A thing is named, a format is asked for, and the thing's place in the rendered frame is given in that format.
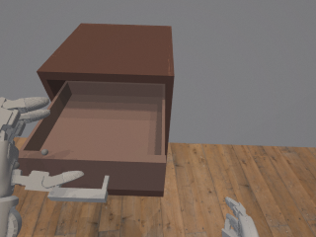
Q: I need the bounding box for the right robot hand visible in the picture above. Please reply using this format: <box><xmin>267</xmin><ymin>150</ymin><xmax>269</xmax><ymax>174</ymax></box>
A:
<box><xmin>221</xmin><ymin>197</ymin><xmax>260</xmax><ymax>237</ymax></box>

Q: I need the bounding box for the robot left forearm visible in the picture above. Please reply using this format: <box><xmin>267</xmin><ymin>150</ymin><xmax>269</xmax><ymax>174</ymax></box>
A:
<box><xmin>0</xmin><ymin>196</ymin><xmax>22</xmax><ymax>237</ymax></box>

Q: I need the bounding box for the drawer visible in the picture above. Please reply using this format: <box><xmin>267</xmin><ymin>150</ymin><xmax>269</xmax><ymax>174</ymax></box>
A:
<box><xmin>18</xmin><ymin>80</ymin><xmax>166</xmax><ymax>192</ymax></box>

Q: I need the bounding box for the left robot hand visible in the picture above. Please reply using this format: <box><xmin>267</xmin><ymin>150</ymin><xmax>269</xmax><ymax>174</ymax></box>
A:
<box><xmin>0</xmin><ymin>97</ymin><xmax>84</xmax><ymax>198</ymax></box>

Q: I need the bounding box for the cabinet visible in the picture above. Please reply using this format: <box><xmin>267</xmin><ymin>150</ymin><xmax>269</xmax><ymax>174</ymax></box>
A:
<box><xmin>37</xmin><ymin>23</ymin><xmax>175</xmax><ymax>198</ymax></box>

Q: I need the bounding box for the handle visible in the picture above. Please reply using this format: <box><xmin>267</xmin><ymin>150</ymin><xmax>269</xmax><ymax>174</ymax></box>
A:
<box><xmin>47</xmin><ymin>175</ymin><xmax>110</xmax><ymax>203</ymax></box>

